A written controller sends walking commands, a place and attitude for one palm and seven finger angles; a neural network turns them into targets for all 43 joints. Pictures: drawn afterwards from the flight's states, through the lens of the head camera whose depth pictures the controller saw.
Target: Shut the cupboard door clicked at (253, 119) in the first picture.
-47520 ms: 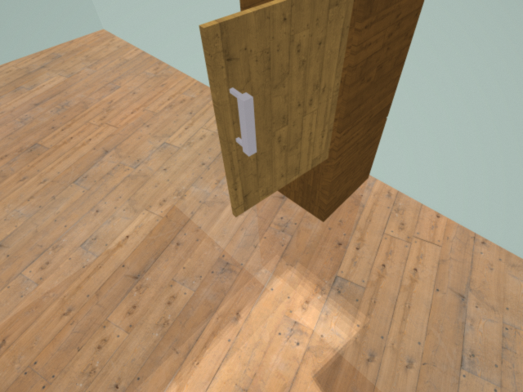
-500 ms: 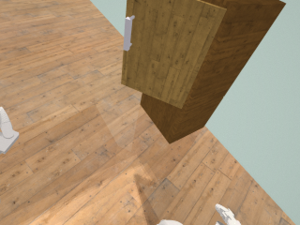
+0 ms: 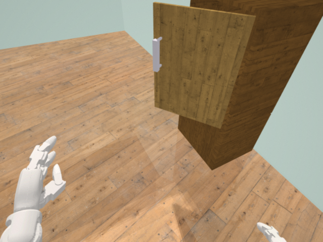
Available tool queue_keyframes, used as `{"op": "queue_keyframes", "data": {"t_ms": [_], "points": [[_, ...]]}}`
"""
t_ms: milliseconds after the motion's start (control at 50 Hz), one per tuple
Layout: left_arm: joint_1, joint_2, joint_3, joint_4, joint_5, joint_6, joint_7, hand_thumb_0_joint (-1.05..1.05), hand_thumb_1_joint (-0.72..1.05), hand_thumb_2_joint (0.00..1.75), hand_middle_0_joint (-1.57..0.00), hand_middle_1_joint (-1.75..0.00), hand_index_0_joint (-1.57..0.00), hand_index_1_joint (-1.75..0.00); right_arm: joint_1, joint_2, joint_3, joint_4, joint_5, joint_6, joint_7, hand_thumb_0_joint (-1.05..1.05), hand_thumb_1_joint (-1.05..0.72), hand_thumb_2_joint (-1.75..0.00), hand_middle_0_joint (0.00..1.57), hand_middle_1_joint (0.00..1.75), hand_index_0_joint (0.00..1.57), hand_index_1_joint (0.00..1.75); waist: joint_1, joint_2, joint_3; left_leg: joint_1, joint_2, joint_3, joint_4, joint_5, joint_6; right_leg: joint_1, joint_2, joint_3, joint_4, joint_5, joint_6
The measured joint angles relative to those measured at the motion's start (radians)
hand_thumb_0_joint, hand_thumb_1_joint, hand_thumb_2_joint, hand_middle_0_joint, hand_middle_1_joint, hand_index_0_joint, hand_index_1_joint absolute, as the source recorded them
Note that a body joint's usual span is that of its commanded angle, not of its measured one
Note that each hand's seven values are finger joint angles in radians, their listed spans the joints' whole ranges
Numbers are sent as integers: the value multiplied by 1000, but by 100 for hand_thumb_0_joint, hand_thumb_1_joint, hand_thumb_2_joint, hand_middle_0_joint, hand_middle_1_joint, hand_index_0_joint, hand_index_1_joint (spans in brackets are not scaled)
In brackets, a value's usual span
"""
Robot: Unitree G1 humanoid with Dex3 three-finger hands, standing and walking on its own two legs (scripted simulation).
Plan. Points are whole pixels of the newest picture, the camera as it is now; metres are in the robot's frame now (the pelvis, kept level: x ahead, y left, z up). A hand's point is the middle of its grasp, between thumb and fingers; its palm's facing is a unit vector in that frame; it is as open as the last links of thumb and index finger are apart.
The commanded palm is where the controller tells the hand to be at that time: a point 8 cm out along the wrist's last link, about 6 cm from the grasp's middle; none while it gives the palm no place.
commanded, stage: let the arm hang, fingers relaxed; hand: left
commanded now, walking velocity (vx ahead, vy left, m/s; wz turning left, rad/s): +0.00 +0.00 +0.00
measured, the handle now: (158, 54) +0.96 +0.08 +0.05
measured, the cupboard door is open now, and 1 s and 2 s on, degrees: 35 35 35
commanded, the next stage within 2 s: look to check the result in 1.02 s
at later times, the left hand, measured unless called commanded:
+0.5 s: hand out of the picture -0.02 +0.20 -0.15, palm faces +0.01 -0.98 -0.22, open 7.3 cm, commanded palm none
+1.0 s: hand out of the picture -0.03 +0.18 -0.15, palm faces +0.00 -0.99 -0.15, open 7.4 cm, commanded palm none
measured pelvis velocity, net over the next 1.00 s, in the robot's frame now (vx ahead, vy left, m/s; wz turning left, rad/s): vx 0.00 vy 0.03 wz -0.04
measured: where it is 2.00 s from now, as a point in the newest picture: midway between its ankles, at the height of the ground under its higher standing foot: outside the picture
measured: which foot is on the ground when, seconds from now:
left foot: down 0.00-1.00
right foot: down 0.00-1.00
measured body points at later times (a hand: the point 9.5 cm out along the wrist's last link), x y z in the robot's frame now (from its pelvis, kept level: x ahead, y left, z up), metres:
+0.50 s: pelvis +0.01 +0.02 +0.03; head +0.02 +0.02 +0.48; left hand -0.01 +0.25 -0.13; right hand +0.02 -0.22 -0.13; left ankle +0.07 +0.12 -0.71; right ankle -0.04 -0.11 -0.71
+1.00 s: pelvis +0.00 +0.03 +0.03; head +0.00 +0.03 +0.48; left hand -0.03 +0.23 -0.14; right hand -0.03 -0.18 -0.13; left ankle +0.07 +0.12 -0.71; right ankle -0.04 -0.11 -0.71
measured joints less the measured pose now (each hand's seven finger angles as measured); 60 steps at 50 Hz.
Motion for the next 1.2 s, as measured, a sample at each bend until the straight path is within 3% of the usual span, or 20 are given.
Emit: {"op": "queue_keyframes", "data": {"t_ms": [40,80,160,200,260,400,600,880,1200], "points": [[-64,-15,-68,244,10,76,-39,1,90,90,-20,-30,-19,-30,-49,-1,3,10,-17,21,5,1,-91,-90,20,30,20,30,-20,-4,19,-34,-30,20,48,-28,8,-62,-14,61,82,-46,7],[-107,-53,-140,476,14,131,-70,1,90,90,-20,-30,-19,-30,-73,9,13,23,-24,30,2,1,-91,-90,20,30,20,30,-45,14,49,-37,-38,14,55,-14,10,-61,-15,63,84,-8,1],[-70,-131,-244,784,14,154,-94,2,91,90,-20,-30,-20,-30,-47,75,39,81,-20,65,4,1,-91,-90,20,30,20,30,-50,-12,64,5,-42,3,-1,-39,-6,-15,-8,60,3,10,-11],[-55,-145,-207,848,-10,126,-68,-2,96,89,-21,-30,-20,-30,-15,109,45,116,-18,74,6,1,-91,-90,20,30,20,30,-37,-32,76,27,-36,-15,-41,6,-9,9,4,47,-43,30,-17],[-64,-108,-193,942,-4,110,-59,-4,100,89,-21,-31,-21,-30,14,146,52,194,-15,75,3,1,-91,-90,20,30,21,30,-13,-54,102,62,-31,-24,-89,54,-10,53,13,38,-105,57,-15],[-37,-92,-196,1128,-1,115,-57,-2,95,89,-20,-30,-20,-30,30,128,26,304,-5,74,-19,0,-94,-90,20,30,21,30,-9,-32,111,132,-27,1,-187,70,6,132,19,62,-254,134,2],[-32,-116,-211,1261,-1,105,-57,1,91,90,-20,-30,-20,-30,42,148,30,403,2,62,-22,0,-92,-90,20,30,20,30,-10,-29,104,198,-48,38,-283,111,26,173,-5,93,-321,172,23],[-39,-170,-216,1296,1,92,-49,1,91,90,-20,-30,-20,-30,74,198,27,455,2,57,-24,0,-91,-90,20,30,20,30,-18,-39,88,216,-62,57,-312,126,37,170,-21,110,-317,176,34],[-8,-174,-210,1309,3,89,-42,1,91,90,-20,-30,-20,-30,91,200,18,460,3,58,-27,0,-91,-90,20,30,20,30,-19,-36,93,205,-55,60,-305,131,37,157,-15,115,-308,181,32]]}}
